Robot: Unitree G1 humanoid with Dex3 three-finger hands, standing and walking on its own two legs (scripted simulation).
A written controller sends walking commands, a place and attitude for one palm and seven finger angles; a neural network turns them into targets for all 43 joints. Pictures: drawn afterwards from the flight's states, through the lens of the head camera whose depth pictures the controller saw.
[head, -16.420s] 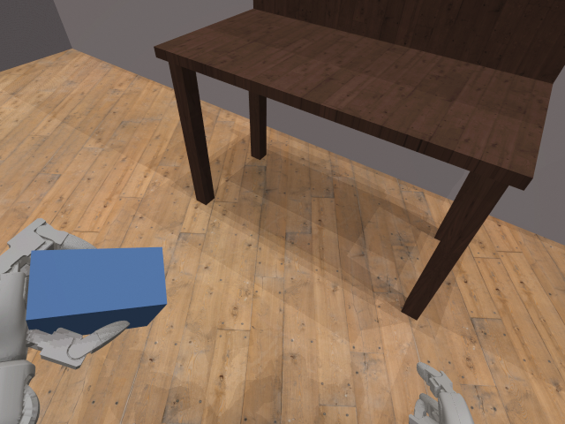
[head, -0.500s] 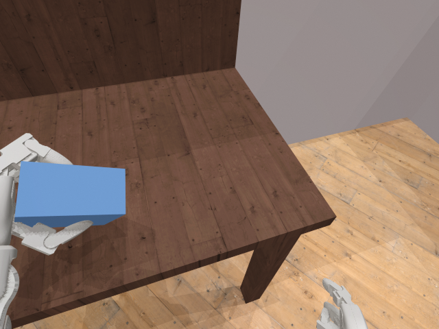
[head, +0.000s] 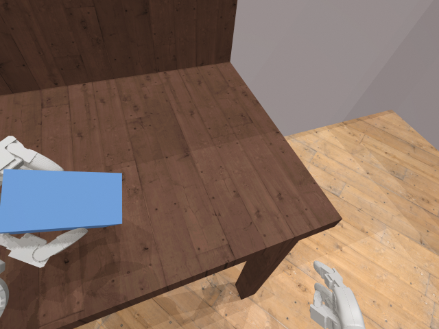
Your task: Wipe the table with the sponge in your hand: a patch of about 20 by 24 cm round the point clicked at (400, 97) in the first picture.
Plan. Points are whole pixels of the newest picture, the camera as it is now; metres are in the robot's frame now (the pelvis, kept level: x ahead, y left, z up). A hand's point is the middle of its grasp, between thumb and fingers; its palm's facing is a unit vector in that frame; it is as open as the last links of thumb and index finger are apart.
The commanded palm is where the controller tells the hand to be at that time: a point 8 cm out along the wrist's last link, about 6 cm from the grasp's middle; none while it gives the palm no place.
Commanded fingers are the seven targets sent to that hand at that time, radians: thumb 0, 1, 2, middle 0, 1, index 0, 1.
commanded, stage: come to a stop and stand still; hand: left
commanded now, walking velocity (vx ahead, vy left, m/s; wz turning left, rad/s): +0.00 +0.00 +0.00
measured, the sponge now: (80, 203) +0.24 +0.22 +0.15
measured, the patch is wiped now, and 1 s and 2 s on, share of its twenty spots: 0.00 0.00 0.00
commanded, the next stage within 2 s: look again from close up in 0.34 s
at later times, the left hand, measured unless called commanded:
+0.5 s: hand (40, 214) +0.21 +0.26 +0.16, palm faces +0.36 -0.85 -0.39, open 10.4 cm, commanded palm +0.15 +0.29 +0.18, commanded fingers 0.00 0.10 1.30 -1.20 -1.60 -1.20 -1.60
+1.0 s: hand (57, 216) +0.21 +0.24 +0.16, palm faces +0.36 -0.85 -0.37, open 10.4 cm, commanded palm +0.15 +0.27 +0.18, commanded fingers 0.00 0.10 1.30 -1.20 -1.60 -1.20 -1.60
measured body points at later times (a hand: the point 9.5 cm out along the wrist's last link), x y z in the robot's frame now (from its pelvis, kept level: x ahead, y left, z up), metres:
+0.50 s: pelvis +0.00 +0.01 +0.00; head +0.02 +0.03 +0.45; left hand +0.19 +0.30 +0.18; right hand +0.18 -0.21 -0.07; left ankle +0.00 +0.07 -0.74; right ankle +0.02 -0.12 -0.74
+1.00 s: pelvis -0.01 -0.01 +0.00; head +0.01 +0.01 +0.45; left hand +0.19 +0.28 +0.18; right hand +0.18 -0.23 -0.07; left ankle +0.00 +0.07 -0.74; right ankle +0.02 -0.13 -0.74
